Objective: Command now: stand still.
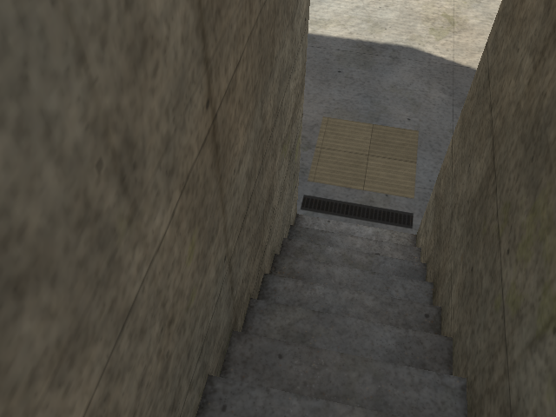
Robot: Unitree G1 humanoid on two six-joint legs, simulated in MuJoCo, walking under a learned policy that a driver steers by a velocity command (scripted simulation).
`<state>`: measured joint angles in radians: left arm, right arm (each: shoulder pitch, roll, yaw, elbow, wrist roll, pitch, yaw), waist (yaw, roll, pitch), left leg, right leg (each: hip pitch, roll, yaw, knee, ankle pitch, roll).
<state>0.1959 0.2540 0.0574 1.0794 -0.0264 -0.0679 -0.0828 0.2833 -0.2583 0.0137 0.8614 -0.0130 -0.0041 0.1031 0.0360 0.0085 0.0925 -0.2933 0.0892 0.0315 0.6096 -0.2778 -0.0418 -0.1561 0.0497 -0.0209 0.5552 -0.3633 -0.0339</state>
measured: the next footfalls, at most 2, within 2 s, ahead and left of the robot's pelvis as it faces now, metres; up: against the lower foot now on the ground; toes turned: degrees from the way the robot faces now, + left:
right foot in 0.72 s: +0.27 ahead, -0.14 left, -0.19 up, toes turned -2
left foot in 1.16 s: +0.56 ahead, +0.03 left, -0.38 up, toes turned +7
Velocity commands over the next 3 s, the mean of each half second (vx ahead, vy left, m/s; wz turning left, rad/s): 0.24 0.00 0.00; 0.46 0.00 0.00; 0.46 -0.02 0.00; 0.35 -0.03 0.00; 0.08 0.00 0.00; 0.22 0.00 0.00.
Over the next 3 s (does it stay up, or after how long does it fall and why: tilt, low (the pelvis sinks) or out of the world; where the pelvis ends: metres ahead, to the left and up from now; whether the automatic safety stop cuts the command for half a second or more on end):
stays up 1.03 -0.19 -0.79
